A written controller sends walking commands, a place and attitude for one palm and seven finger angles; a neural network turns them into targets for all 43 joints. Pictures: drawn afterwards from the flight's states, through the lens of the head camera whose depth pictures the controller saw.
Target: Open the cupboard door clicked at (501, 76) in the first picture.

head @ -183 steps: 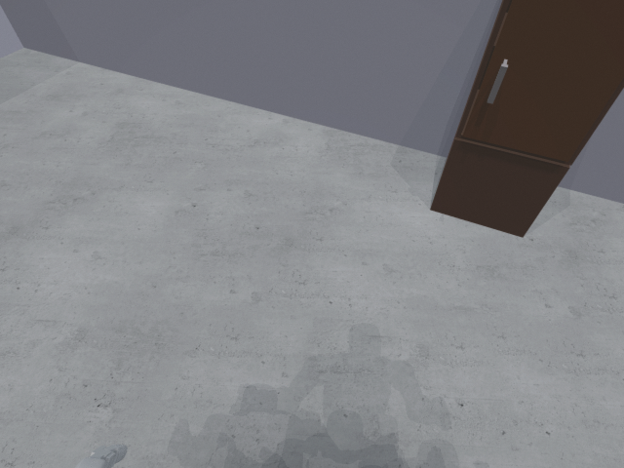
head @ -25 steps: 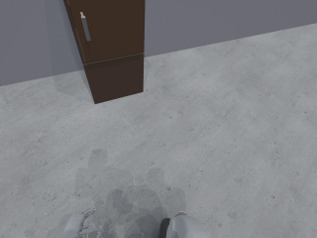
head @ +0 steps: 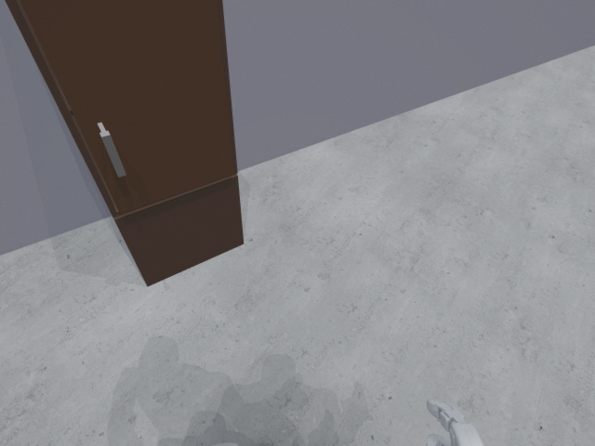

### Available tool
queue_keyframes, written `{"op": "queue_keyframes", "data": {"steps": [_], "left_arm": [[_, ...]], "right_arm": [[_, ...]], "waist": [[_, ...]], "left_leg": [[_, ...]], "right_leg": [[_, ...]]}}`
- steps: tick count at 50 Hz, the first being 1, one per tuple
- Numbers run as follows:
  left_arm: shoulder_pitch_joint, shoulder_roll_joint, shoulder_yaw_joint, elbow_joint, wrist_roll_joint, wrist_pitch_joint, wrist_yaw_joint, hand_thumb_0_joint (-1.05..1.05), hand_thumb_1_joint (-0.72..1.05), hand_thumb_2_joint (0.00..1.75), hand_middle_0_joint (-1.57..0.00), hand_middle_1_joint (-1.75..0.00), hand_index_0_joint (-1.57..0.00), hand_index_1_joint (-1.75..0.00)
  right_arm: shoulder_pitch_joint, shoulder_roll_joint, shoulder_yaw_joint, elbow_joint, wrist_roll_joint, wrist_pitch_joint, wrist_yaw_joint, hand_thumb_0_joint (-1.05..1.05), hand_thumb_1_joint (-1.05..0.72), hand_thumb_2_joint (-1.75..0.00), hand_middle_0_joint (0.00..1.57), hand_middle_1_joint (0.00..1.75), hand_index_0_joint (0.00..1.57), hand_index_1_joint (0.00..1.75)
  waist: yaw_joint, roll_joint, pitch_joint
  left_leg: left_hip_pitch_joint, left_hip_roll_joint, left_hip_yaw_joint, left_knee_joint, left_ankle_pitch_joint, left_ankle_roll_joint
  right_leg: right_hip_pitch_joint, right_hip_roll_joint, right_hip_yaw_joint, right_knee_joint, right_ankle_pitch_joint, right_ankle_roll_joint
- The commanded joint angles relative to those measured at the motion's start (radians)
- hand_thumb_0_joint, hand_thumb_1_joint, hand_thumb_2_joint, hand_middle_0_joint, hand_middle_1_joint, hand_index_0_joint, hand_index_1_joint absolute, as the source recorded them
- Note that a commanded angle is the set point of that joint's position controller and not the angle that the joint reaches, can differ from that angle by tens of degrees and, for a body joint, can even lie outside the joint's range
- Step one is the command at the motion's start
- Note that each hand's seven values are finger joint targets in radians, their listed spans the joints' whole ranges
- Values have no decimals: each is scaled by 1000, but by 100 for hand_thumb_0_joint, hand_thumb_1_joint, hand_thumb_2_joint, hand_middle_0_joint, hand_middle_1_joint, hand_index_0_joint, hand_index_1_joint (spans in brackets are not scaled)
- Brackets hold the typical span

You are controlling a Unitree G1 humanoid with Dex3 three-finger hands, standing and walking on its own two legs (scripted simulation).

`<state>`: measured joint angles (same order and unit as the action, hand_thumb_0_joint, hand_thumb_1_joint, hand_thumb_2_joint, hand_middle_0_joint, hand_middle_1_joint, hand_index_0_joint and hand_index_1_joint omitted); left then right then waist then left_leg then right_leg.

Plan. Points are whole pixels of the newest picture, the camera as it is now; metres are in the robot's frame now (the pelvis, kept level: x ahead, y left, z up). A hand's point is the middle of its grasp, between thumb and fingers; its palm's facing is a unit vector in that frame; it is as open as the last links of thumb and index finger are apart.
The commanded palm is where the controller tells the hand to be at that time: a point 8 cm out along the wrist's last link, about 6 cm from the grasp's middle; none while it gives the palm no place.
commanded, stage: walk to a spot facing it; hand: left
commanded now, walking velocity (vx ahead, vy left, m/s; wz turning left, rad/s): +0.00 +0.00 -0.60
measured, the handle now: (111, 150) +0.71 +0.53 -0.10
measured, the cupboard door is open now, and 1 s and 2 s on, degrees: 0 0 0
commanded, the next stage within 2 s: turn to face it in 1.96 s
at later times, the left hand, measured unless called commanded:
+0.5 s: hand (243, 352) +0.28 +0.12 -0.14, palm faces -0.29 -0.92 -0.27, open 7.3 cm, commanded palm none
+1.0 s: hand (221, 338) +0.31 +0.17 -0.16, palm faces -0.51 -0.84 -0.19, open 7.4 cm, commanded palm none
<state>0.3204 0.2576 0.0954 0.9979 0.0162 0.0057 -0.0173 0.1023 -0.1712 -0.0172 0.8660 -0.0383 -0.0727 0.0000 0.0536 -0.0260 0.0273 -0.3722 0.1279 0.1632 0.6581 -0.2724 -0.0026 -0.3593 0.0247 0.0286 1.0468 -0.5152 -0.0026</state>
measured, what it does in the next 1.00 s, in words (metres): walks ahead, turning right: right foot, then left foot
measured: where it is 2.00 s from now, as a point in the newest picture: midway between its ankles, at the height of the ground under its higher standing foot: outside the picture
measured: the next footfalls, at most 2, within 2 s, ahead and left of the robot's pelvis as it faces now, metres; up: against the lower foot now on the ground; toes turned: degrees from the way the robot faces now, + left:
right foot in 0.36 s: +0.17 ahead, -0.13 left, +0.00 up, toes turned -20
left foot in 0.80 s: +0.22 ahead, +0.09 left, +0.00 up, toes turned -24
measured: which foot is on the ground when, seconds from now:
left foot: down 0.00-0.34, up 0.36-0.78, down 0.80-1.00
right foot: up 0.00-0.34, down 0.36-0.80, up 0.82-1.00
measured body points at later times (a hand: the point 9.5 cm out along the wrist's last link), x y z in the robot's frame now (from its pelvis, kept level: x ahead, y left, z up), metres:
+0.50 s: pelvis +0.10 -0.03 +0.00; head +0.14 -0.07 +0.45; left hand +0.30 +0.17 -0.12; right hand +0.05 -0.29 -0.16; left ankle +0.11 +0.13 -0.64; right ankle +0.13 -0.12 -0.72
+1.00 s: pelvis +0.14 +0.03 +0.02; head +0.18 +0.04 +0.47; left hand +0.34 +0.21 -0.14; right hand +0.07 -0.23 -0.10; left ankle +0.18 +0.10 -0.72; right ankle +0.04 -0.08 -0.63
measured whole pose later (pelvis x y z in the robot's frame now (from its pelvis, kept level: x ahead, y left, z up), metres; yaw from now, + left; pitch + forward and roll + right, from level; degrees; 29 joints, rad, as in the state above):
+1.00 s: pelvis +0.14 +0.03 +0.02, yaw -35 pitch +0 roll -2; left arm 0.21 0.26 0.10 0.91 0.02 0.08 -0.03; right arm 0.20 -0.18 -0.03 0.88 -0.03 0.01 -0.03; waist 0.02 -0.04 0.07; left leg -0.21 0.08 0.19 0.48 -0.27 0.04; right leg -0.52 0.00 0.01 1.15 -0.39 0.08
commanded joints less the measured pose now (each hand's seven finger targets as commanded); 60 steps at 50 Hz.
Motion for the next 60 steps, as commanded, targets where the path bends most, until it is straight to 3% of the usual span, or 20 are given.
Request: {"op": "queue_keyframes", "data": {"steps": [1, 4, 12, 15, 16, 17, 18, 19, 21, 23, 34, 38, 39, 40, 41, 42, 44, 47, 52, 60], "left_arm": [[-83, 19, 8, -128, 9, -20, -21, 0, 90, 90, -20, -30, -20, -30], [-53, -2, 6, -120, 6, 11, -24, 0, 90, 90, -20, -30, -20, -30], [-193, -18, 2, -177, 11, 24, -22, 0, 90, 90, -20, -30, -20, -30], [-117, 10, 6, -164, 13, 6, -15, 0, 90, 90, -20, -30, -20, -30], [-11, 68, 17, -136, 16, -10, -9, 0, 90, 90, -20, -30, -20, -30], [62, 199, 39, -117, 21, -26, 9, 0, 90, 90, -20, -30, -20, -30], [109, 259, 48, -99, -8, -18, 20, 0, 90, 90, -20, -30, -20, -30], [73, 247, 47, -114, -13, -12, 30, 0, 90, 90, -20, -30, -20, -30], [-101, 176, 27, -161, -10, 2, 37, 0, 90, 90, -20, -30, -20, -30], [-197, 136, 13, -184, -5, 5, 42, 0, 90, 90, -20, -30, -20, -30], [-171, 167, 20, -184, 8, 19, 26, 0, 90, 90, -20, -30, -20, -30], [-212, 161, 22, -199, 0, 31, 27, 0, 90, 90, -20, -30, -20, -30], [-217, 129, 15, -211, -7, 35, 24, 0, 90, 90, -20, -30, -20, -30], [-192, 66, 5, -233, -15, 38, 13, 0, 90, 90, -20, -30, -20, -30], [-182, 79, 10, -232, 1, 42, 7, 0, 90, 90, -20, -30, -20, -30], [-166, 111, 25, -207, 13, 48, 6, 0, 90, 90, -20, -30, -20, -30], [-138, 96, 35, -183, 17, 42, -14, 0, 90, 90, -20, -30, -20, -30], [-141, 61, 21, -172, 7, 44, -17, 0, 90, 90, -20, -30, -20, -30], [-204, 39, 9, -176, 4, 52, -16, 0, 90, 90, -20, -30, -20, -30], [-233, 14, -1, -181, 4, 41, -14, 0, 90, 90, -20, -30, -20, -30]], "right_arm": [[176, -171, -48, 16, 8, 3, -23, 0, -90, -90, 20, 30, 20, 30], [154, -156, -47, 28, 13, 6, -26, 0, -90, -90, 20, 30, 20, 30], [175, -195, -84, 48, 8, 38, -17, 0, -90, -90, 20, 30, 20, 30], [158, -224, -96, 41, 11, 51, -14, 0, -90, -90, 20, 30, 20, 30], [162, -217, -93, 30, 18, 53, -8, 0, -90, -90, 20, 30, 20, 30], [185, -145, -72, -7, 25, 59, 3, 0, -90, -90, 20, 30, 20, 30], [149, -129, -62, -40, 27, 67, -12, 0, -90, -90, 20, 30, 20, 30], [130, -138, -56, -39, 31, 72, -26, 0, -90, -90, 20, 30, 20, 30], [116, -158, -60, -23, 21, 88, -28, 0, -90, -90, 20, 30, 20, 30], [146, -148, -56, 8, 13, 106, -24, 0, -90, -90, 20, 30, 20, 30], [80, -137, -53, -45, 26, 101, -21, 0, -90, -90, 20, 30, 20, 30], [179, -135, -53, -30, 34, 85, -32, 0, -90, -90, 20, 30, 20, 30], [216, -166, -59, -21, 32, 76, -37, 0, -90, -90, 20, 30, 20, 30], [197, -256, -72, -41, 18, 70, -37, 0, -90, -90, 20, 30, 20, 30], [134, -295, -78, -63, 16, 76, -33, 0, -90, -90, 20, 30, 20, 30], [68, -252, -69, -75, 15, 73, -37, 0, -90, -90, 20, 30, 20, 30], [29, -205, -54, -88, 10, 59, -39, 0, -90, -90, 20, 30, 20, 30], [98, -188, -59, -58, 17, 53, -41, 0, -90, -90, 20, 30, 20, 30], [200, -200, -75, -6, 17, 59, -36, 0, -90, -90, 20, 30, 20, 30], [184, -243, -99, 26, 8, 70, -19, 0, -90, -90, 20, 30, 20, 30]], "waist": [[-71, 149, 0], [-50, 200, -38], [-93, 219, -14], [-37, 207, -71], [22, 97, -139], [46, -218, -198], [60, -242, -243], [50, -228, -248], [-14, -145, -155], [-63, -75, -114], [-39, -137, -92], [-90, -118, -118], [-107, -41, -127], [-97, 242, -98], [-82, 357, -49], [-61, 294, -28], [-29, 137, -14], [-57, 169, -59], [-101, 199, -49], [-107, 254, -61]], "left_leg": [[254, 302, -204, -356, 357, 79], [244, 249, -25, -329, 505, 72], [273, 258, 96, -262, 479, 77], [289, 255, 133, -66, 570, 35], [191, 224, 153, 144, 522, -10], [-150, 86, 153, 423, -86, -72], [-257, 4, 4, 620, -405, -89], [-250, 22, -111, 641, -365, -82], [-232, 47, -145, 634, -226, -90], [-151, 42, -124, 540, -145, -98], [-33, -64, -116, 162, -152, -76], [169, -90, -112, -155, -32, -52], [286, -30, -159, -281, -6, -29], [350, 204, -415, -416, -51, 46], [234, 370, -518, -473, -65, 117], [148, 351, -486, -463, -50, 127], [159, 226, -281, -398, 150, 107], [315, 191, -131, -316, 470, 104], [387, 225, -85, -292, 553, 122], [324, 278, -6, -236, 466, 110]], "right_leg": [[-306, -108, -35, 251, 105, 29], [-241, -113, -72, 165, 166, 46], [-126, -87, -160, -248, 209, 40], [43, -43, -188, -430, 273, 6], [253, -61, -147, -554, 419, -18], [514, -317, 215, -575, 809, -118], [516, -466, 364, -586, 1177, -224], [450, -425, 344, -611, 1071, -227], [300, -352, 286, -668, 747, -198], [163, -279, 178, -686, 672, -163], [101, -221, 312, -702, 475, -175], [35, -181, 346, -624, 479, -115], [-60, -113, 288, -551, 388, -65], [-249, 32, 145, -342, 147, -1], [-279, 31, 24, -85, -35, 42], [-255, -6, 71, 44, 0, 52], [-240, -24, 28, 171, 104, 63], [-270, -47, -14, 158, 127, 87], [-241, -73, -65, 30, 92, 96], [-64, -60, -136, -278, 61, 52]]}}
